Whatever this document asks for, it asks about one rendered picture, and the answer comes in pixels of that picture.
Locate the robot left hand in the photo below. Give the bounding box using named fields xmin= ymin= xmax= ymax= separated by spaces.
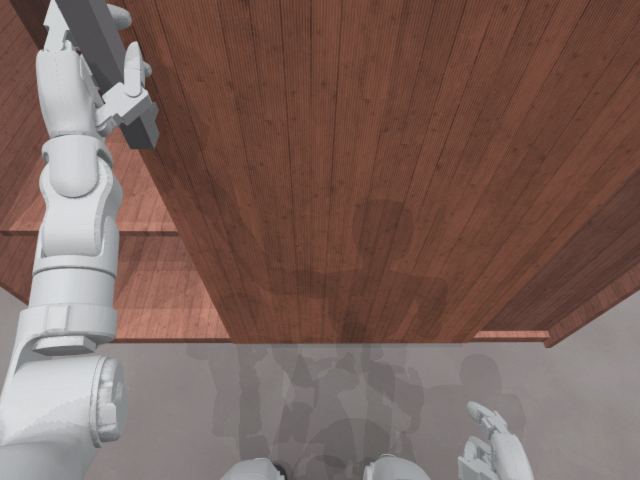
xmin=36 ymin=0 xmax=152 ymax=144

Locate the right robot thigh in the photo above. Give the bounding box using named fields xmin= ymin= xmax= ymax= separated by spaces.
xmin=363 ymin=456 xmax=431 ymax=480

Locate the wardrobe door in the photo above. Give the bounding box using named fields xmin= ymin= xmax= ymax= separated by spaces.
xmin=480 ymin=166 xmax=640 ymax=331
xmin=105 ymin=0 xmax=640 ymax=344

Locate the robot thigh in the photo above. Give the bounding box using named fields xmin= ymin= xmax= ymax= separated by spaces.
xmin=221 ymin=459 xmax=285 ymax=480
xmin=363 ymin=456 xmax=431 ymax=480

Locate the left robot upper arm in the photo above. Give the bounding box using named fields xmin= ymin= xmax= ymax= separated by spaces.
xmin=0 ymin=355 xmax=128 ymax=480

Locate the handle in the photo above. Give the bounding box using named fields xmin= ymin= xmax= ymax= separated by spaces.
xmin=55 ymin=0 xmax=160 ymax=149

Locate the robot left forearm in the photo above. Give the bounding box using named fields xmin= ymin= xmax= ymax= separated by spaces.
xmin=0 ymin=135 xmax=123 ymax=446

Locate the robot right hand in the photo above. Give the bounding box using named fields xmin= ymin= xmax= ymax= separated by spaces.
xmin=458 ymin=401 xmax=534 ymax=480

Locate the left robot thigh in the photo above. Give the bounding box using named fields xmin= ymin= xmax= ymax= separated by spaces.
xmin=221 ymin=459 xmax=285 ymax=480

